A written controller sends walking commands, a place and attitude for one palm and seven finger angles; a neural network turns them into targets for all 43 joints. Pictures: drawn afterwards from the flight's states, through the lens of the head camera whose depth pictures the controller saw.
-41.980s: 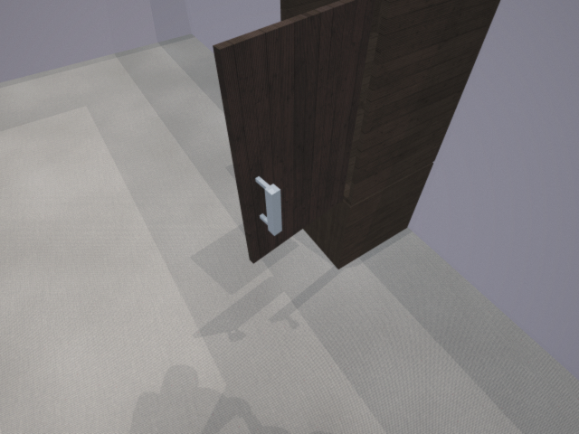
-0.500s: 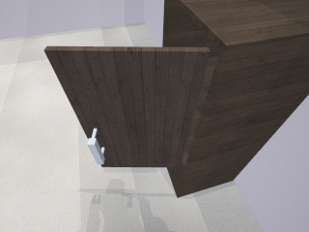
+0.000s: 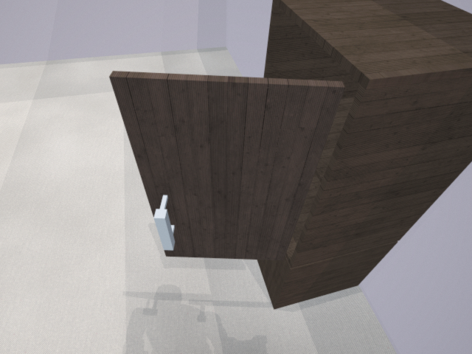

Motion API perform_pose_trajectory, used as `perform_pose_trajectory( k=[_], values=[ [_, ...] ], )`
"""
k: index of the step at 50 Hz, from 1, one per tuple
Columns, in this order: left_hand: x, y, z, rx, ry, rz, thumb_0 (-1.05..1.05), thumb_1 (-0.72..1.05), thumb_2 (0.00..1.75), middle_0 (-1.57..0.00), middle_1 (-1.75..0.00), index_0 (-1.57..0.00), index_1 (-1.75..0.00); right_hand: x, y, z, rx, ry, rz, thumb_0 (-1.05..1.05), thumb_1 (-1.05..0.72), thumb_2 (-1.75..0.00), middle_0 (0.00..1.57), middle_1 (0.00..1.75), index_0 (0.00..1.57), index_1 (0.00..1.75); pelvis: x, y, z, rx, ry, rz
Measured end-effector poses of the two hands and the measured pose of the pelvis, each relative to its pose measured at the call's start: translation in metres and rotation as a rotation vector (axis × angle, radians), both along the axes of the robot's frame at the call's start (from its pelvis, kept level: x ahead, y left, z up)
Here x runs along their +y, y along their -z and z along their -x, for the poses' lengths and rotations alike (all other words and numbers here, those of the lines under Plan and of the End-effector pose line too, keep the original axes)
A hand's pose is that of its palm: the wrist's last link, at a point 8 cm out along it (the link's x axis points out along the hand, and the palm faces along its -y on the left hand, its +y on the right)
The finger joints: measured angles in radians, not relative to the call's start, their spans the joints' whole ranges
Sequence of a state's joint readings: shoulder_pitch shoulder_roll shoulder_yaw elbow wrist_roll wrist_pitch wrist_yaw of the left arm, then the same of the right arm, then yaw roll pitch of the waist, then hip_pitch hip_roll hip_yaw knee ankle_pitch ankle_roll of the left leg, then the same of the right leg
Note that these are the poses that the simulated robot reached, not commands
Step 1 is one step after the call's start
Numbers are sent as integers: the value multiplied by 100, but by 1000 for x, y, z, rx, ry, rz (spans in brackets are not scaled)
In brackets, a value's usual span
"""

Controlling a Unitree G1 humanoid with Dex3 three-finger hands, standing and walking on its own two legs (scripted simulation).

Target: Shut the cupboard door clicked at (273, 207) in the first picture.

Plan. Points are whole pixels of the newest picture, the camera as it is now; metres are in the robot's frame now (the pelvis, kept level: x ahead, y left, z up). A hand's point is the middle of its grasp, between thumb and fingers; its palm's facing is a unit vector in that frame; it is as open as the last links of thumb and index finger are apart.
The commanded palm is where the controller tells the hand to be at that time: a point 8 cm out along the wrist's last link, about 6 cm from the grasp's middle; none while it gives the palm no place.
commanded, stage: come to a stop and stand still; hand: left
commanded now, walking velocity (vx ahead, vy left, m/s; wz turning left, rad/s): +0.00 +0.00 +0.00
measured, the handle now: (167, 223) +0.41 +0.20 -0.11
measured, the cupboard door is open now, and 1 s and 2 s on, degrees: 74 74 74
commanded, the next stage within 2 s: look again from close up in 0.60 s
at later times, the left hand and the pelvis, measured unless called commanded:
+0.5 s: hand out of the picture -0.04 +0.18 -0.17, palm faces +0.01 -0.98 -0.22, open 7.4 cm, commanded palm none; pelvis -0.03 +0.00 +0.00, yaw +0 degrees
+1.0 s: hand out of the picture -0.03 +0.15 -0.17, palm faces +0.02 -0.98 -0.20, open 7.4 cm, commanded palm none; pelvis -0.04 -0.02 +0.00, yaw +0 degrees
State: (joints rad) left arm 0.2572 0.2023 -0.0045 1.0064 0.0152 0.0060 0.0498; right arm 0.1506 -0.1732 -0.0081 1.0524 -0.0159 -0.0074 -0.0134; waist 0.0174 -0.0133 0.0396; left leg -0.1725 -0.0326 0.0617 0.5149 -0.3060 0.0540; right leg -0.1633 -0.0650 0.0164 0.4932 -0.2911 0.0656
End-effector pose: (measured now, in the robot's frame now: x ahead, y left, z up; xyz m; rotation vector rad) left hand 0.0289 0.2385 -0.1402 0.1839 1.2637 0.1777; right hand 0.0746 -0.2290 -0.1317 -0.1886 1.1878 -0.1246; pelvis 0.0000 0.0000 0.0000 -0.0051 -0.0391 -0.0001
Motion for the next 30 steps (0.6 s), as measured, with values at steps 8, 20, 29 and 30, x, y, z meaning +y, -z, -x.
perform_pose_trajectory(
  k=[8, 20, 29, 30],
  values=[
    [8, -1, 30, 61, 4, -2, 0, 90, 90, -20, -30, -20, -30, 3, 4, 50, 97, 33, -2, 0, -91, -90, 20, 30, 20, 30, 8, -2, 16, -4, 3, -5],
    [0, -1, 68, 138, -8, 16, 0, 90, 90, -20, -30, -20, -30, 7, 8, 106, 215, 67, -21, 0, -91, -90, 20, 30, 20, 30, 7, -4, 30, 4, -2, -12],
    [-16, -1, 76, 142, -16, 29, 0, 90, 90, -20, -30, -20, -30, 9, 11, 109, 206, 74, -50, 0, -91, -90, 20, 30, 20, 30, 0, -5, 34, 5, -1, -14],
    [-18, -1, 75, 139, -17, 30, 0, 90, 90, -20, -30, -20, -30, 9, 12, 108, 202, 73, -52, 0, -91, -90, 20, 30, 20, 30, -1, -5, 35, 5, -1, -14]
  ],
)
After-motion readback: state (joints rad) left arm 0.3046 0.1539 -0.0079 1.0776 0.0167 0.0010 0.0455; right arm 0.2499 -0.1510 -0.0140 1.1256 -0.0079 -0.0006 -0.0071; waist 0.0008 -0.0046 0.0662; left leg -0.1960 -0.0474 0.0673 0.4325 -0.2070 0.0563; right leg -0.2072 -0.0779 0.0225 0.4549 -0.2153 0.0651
